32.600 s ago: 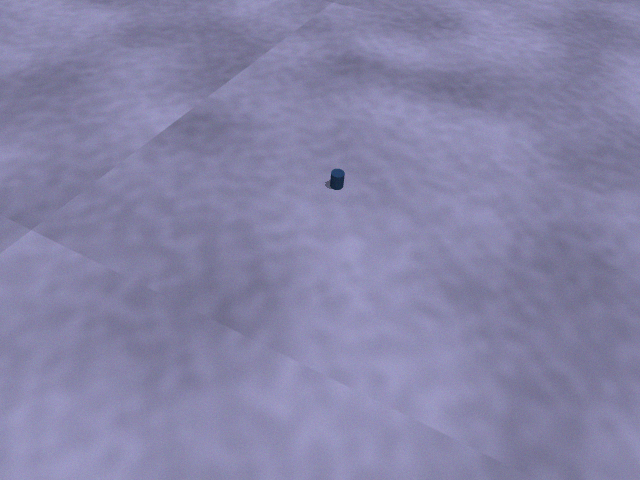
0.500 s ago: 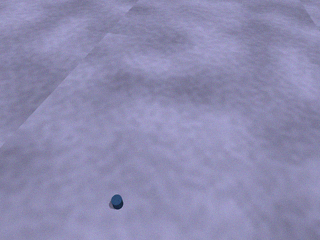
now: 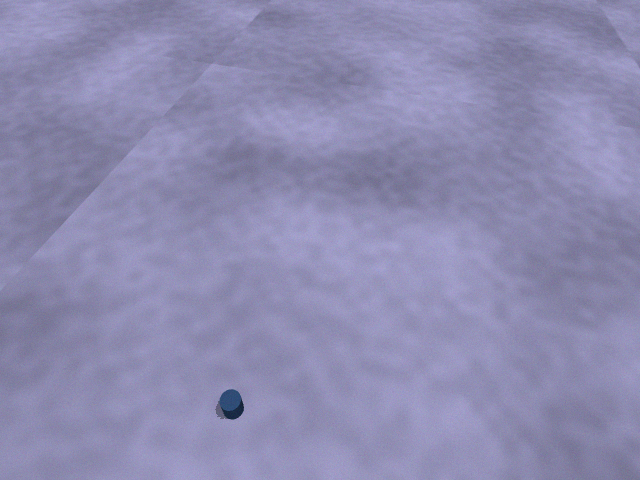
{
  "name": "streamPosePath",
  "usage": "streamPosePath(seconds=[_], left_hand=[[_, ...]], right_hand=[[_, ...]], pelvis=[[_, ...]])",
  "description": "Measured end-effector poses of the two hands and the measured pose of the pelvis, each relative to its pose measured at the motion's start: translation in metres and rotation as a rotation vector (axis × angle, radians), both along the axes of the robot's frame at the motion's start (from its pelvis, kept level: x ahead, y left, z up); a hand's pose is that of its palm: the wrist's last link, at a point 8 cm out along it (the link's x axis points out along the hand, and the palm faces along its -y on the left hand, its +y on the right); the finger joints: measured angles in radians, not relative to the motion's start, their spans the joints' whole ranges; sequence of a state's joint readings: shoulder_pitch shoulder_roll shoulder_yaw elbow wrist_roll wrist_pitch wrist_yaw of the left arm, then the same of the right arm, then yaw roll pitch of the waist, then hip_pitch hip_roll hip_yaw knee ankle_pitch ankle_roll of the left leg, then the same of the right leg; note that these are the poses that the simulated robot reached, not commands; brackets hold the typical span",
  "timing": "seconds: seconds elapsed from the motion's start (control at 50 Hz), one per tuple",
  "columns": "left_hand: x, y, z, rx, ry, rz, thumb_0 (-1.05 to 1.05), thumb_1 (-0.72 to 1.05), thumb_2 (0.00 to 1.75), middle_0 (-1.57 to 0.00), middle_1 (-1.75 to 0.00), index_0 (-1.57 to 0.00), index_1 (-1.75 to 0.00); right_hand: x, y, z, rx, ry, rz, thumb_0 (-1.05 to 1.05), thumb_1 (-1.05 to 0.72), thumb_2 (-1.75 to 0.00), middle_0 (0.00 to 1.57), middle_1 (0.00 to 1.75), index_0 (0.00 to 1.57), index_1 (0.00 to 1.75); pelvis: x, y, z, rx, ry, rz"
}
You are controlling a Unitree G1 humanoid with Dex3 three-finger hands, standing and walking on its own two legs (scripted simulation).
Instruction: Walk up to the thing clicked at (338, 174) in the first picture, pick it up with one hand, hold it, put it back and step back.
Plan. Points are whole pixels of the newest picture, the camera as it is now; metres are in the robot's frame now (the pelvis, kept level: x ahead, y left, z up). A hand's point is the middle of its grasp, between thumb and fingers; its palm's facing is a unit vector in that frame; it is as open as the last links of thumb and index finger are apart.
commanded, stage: stand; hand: left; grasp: from above
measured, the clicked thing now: (231, 404) +0.47 +0.23 -0.74
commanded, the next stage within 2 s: step back in 0.04 s
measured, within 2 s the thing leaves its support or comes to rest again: neither
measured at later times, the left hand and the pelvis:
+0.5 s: hand out of the picture +0.08 +0.30 -0.18, palm faces -0.04 -0.92 -0.39, open 7.4 cm; pelvis -0.08 +0.03 -0.02, yaw -1 degrees
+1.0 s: hand out of the picture -0.06 +0.28 -0.15, palm faces -0.04 -0.91 -0.42, open 7.4 cm; pelvis -0.20 +0.02 -0.02, yaw -2 degrees
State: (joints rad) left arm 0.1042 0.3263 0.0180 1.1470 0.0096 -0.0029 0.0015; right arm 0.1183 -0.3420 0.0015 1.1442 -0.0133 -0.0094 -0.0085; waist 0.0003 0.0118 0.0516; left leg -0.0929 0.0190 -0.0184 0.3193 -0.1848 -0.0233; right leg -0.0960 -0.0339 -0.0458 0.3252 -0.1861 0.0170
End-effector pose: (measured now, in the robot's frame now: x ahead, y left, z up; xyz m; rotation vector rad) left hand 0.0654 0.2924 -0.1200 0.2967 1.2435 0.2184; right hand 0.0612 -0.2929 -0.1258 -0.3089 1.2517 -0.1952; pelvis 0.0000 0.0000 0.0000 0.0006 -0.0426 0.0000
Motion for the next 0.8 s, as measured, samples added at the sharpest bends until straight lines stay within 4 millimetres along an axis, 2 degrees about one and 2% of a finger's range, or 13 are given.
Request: streamPosePath(seconds=[0.08, 0.18, 0.26, 0.32, 0.38, 0.44, 0.5, 0.6, 0.72, 0.8], left_hand=[[0.002, 0.002, 0.0, 0.001, -0.01, 0.008, 0.01, 0.9, 0.89, -0.2, -0.3, -0.21, -0.3], [0.003, 0.014, -0.002, 0.033, -0.029, 0.001, 0.01, 0.9, 0.89, -0.2, -0.3, -0.21, -0.3], [0.003, 0.028, -0.005, 0.054, -0.051, -0.025, 0.01, 0.9, 0.89, -0.2, -0.3, -0.21, -0.3], [0.007, 0.041, -0.011, 0.06, -0.073, -0.056, 0.01, 0.9, 0.89, -0.2, -0.3, -0.21, -0.3], [0.016, 0.054, -0.021, 0.06, -0.112, -0.066, 0.01, 0.9, 0.89, -0.2, -0.3, -0.21, -0.3], [0.015, 0.056, -0.022, 0.064, -0.128, -0.07, 0.01, 0.9, 0.89, -0.2, -0.3, -0.21, -0.3], [0.004, 0.051, -0.02, 0.052, -0.112, -0.088, 0.01, 0.9, 0.89, -0.2, -0.3, -0.21, -0.3], [-0.028, 0.042, -0.02, 0.043, -0.055, -0.127, 0.01, 0.9, 0.89, -0.2, -0.3, -0.21, -0.3], [-0.067, 0.027, -0.021, 0.064, -0.041, -0.147, 0.01, 0.9, 0.89, -0.2, -0.3, -0.21, -0.3], [-0.099, 0.018, -0.01, 0.06, -0.043, -0.138, 0.01, 0.9, 0.89, -0.2, -0.3, -0.21, -0.3]], right_hand=[[0.001, -0.001, -0.001, 0.003, -0.004, -0.005, 0.01, -0.9, -0.9, 0.2, 0.3, 0.2, 0.3], [0.001, -0.009, -0.003, -0.011, -0.02, -0.013, 0.01, -0.9, -0.9, 0.2, 0.3, 0.2, 0.3], [-0.006, -0.012, -0.005, -0.042, -0.024, -0.009, 0.01, -0.91, -0.9, 0.2, 0.3, 0.2, 0.3], [-0.021, -0.008, -0.002, -0.062, -0.028, -0.017, 0.01, -0.91, -0.9, 0.2, 0.3, 0.2, 0.3], [-0.044, -0.002, -0.005, -0.095, -0.009, -0.01, 0.01, -0.91, -0.9, 0.2, 0.3, 0.2, 0.3], [-0.07, 0.007, -0.002, -0.096, 0.036, -0.011, 0.01, -0.91, -0.9, 0.2, 0.3, 0.2, 0.3], [-0.089, 0.012, 0.002, -0.098, 0.046, -0.025, 0.01, -0.9, -0.9, 0.2, 0.3, 0.21, 0.3], [-0.107, 0.014, -0.001, -0.087, -0.007, -0.048, 0.01, -0.9, -0.9, 0.2, 0.3, 0.21, 0.3], [-0.127, -0.002, -0.02, -0.055, -0.054, -0.056, 0.01, -0.9, -0.9, 0.2, 0.3, 0.21, 0.3], [-0.143, -0.008, -0.022, -0.04, -0.051, -0.077, 0.01, -0.9, -0.9, 0.2, 0.3, 0.21, 0.3]], pelvis=[[-0.003, 0.0, -0.001, 0.0, 0.007, -0.001], [-0.021, 0.002, -0.009, -0.006, 0.013, 0.0], [-0.037, 0.01, -0.016, -0.004, 0.009, 0.001], [-0.046, 0.022, -0.022, 0.005, 0.012, -0.001], [-0.056, 0.033, -0.033, -0.003, 0.018, 0.004], [-0.069, 0.034, -0.029, -0.006, 0.012, -0.001], [-0.079, 0.035, -0.024, -0.01, 0.02, -0.019], [-0.099, 0.033, -0.022, -0.011, 0.021, -0.055], [-0.13, 0.02, -0.034, -0.008, 0.015, -0.091], [-0.148, 0.015, -0.029, 0.004, -0.001, -0.087]])
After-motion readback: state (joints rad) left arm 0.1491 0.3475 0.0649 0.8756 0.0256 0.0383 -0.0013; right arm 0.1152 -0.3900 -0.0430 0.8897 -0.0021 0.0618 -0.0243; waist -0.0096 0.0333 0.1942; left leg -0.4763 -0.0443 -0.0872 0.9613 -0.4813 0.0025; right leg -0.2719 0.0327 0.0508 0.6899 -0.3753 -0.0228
